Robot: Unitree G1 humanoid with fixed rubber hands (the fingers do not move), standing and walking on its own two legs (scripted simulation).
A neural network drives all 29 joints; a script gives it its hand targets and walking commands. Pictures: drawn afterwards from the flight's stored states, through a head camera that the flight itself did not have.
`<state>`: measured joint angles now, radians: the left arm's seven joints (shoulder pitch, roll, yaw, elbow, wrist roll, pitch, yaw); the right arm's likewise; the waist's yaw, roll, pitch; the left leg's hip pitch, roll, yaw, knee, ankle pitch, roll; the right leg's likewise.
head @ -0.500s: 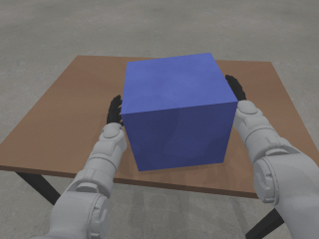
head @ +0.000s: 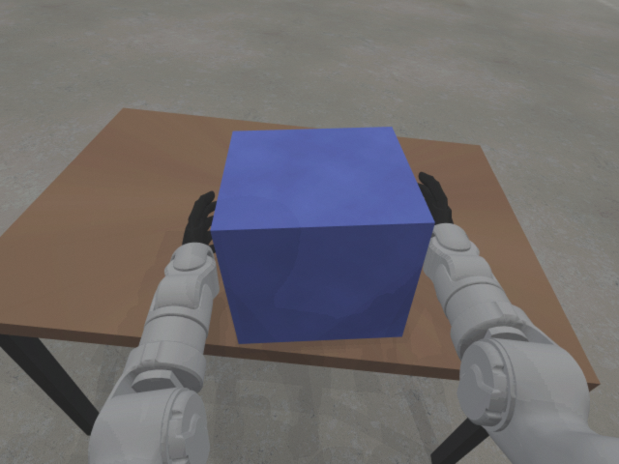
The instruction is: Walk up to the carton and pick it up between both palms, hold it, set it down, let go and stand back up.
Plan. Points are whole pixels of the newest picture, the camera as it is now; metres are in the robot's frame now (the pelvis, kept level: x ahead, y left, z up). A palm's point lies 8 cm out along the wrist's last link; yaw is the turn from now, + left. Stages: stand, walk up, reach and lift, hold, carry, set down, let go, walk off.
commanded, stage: reach and lift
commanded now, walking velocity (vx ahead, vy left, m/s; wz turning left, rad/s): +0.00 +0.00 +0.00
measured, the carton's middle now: (316, 233) +0.43 +0.02 +0.10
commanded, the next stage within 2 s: hold in 1.48 s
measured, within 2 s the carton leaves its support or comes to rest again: neither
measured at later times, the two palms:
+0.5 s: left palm (194, 218) +0.40 +0.18 +0.13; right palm (439, 217) +0.42 -0.14 +0.15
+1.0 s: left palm (194, 215) +0.37 +0.17 +0.16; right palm (459, 240) +0.37 -0.15 +0.16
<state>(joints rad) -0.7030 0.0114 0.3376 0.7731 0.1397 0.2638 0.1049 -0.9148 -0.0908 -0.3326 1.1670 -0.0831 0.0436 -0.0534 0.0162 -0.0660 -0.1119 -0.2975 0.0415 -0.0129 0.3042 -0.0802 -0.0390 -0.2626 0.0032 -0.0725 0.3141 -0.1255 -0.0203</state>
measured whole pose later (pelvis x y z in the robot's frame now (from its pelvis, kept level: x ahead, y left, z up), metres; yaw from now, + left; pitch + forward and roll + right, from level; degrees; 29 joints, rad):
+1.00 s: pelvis +0.00 +0.02 +0.00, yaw +0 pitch -3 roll -1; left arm -0.56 0.02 0.22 0.30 0.14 0.57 0.08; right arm -0.65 -0.09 -0.09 0.57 0.17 0.35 -0.15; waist -0.07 0.01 -0.05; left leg -0.16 0.01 -0.01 0.35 -0.13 0.00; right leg -0.11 -0.02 -0.04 0.30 -0.14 0.02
